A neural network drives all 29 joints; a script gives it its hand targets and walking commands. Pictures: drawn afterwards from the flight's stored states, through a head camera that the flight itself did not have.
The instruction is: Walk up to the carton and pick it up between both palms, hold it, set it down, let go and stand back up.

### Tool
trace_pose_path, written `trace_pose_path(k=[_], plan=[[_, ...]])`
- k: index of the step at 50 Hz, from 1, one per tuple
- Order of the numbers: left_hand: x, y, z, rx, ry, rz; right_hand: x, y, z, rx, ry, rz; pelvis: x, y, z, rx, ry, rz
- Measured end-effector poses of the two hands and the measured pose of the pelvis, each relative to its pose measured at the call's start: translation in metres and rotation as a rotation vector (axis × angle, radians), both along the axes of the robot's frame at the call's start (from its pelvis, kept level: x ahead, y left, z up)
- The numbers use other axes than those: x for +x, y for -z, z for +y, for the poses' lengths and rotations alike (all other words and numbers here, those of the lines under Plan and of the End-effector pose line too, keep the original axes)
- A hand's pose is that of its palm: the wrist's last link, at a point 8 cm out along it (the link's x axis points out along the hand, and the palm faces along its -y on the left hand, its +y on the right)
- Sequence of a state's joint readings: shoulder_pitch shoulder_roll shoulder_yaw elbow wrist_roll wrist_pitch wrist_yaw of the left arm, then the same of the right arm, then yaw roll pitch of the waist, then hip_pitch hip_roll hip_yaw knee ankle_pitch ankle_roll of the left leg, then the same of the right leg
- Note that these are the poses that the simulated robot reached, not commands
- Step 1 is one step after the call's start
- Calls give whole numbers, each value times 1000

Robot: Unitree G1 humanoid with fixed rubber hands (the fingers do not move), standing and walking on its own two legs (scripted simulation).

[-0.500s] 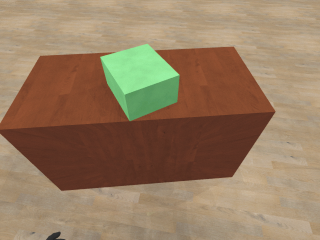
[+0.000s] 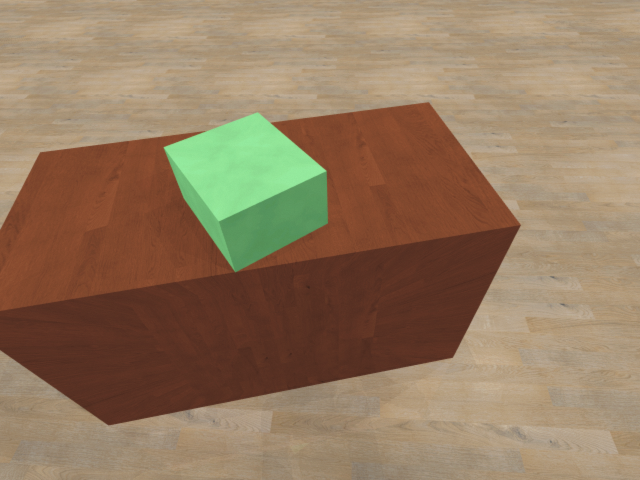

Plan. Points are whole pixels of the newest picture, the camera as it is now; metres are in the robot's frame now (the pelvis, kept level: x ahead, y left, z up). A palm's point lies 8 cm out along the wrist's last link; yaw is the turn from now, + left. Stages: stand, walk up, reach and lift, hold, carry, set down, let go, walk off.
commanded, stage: walk up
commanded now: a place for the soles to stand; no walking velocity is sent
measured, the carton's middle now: (247, 186) +0.70 +0.17 -0.06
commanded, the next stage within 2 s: none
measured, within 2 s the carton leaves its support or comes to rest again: neither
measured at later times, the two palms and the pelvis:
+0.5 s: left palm out of the picture +0.16 +0.33 -0.09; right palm (557, 413) +0.24 -0.32 -0.11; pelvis +0.15 +0.00 +0.00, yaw +7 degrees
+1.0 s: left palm (97, 368) +0.32 +0.37 -0.11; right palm (470, 326) +0.40 -0.25 -0.14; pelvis +0.30 +0.05 -0.02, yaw +7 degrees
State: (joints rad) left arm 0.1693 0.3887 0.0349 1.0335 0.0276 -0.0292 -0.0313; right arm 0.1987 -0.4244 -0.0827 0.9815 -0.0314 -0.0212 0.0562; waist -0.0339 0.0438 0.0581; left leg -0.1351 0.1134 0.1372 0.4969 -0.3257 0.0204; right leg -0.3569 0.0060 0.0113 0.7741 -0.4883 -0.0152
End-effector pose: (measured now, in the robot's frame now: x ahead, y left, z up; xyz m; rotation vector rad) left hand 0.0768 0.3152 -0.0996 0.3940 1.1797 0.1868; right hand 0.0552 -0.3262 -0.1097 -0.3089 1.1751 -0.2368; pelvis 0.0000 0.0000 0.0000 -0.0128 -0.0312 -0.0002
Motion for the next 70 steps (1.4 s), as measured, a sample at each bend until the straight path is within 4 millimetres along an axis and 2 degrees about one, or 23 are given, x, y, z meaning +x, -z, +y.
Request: trace_pose_path(k=[5,7,9,11,15,20,25,29,32,37,40,44,49,52,56,62,65,70], plan=[[42,-13,-2,42,6,-63,-25,7,-30,-8,36,122,30,5,-20,8,-11,-7],[56,-13,-4,72,-5,-114,-24,18,-43,-9,35,176,43,14,-30,0,-20,-13],[60,-14,-9,90,-25,-140,-14,23,-46,-8,29,209,54,16,-35,-8,-38,-17],[57,-18,-14,85,-50,-137,7,21,-43,6,8,203,65,11,-36,-2,-40,-18],[50,-23,-21,72,-89,-98,63,13,-32,36,-49,108,87,0,-34,4,-53,-37],[57,-21,-14,66,-117,-77,128,6,-15,57,-99,26,116,-2,-24,-1,-81,-44],[86,-9,11,56,-140,-85,185,1,7,43,-152,15,152,5,-4,-19,-125,-26],[117,14,43,41,-147,-75,232,0,29,-11,-199,13,184,18,22,-25,-151,-10],[142,22,58,28,-141,-41,257,-6,47,-36,-208,-28,201,19,39,-11,-148,-31],[190,5,66,-3,-134,-81,273,-20,68,-29,-182,-9,232,1,53,-30,-150,-17],[209,1,70,2,-128,-91,282,-20,75,-25,-192,12,249,-2,56,-14,-150,-12],[226,1,70,28,-119,-51,300,-10,80,-4,-189,14,270,3,56,6,-138,-11],[243,9,62,69,-142,-50,334,23,79,44,-171,1,294,21,48,24,-126,-19],[252,6,52,64,-144,-64,352,36,86,65,-183,8,298,22,47,20,-137,-24],[257,1,45,51,-147,-71,369,35,95,77,-201,3,297,16,49,38,-150,-15],[264,4,52,16,-166,-103,369,25,96,30,-222,28,295,12,60,34,-181,0],[263,14,63,-13,-179,-114,361,20,96,-18,-217,42,291,16,70,26,-193,-2],[255,23,77,-61,-216,-68,344,2,106,-49,-202,56,292,9,83,10,-187,2]])
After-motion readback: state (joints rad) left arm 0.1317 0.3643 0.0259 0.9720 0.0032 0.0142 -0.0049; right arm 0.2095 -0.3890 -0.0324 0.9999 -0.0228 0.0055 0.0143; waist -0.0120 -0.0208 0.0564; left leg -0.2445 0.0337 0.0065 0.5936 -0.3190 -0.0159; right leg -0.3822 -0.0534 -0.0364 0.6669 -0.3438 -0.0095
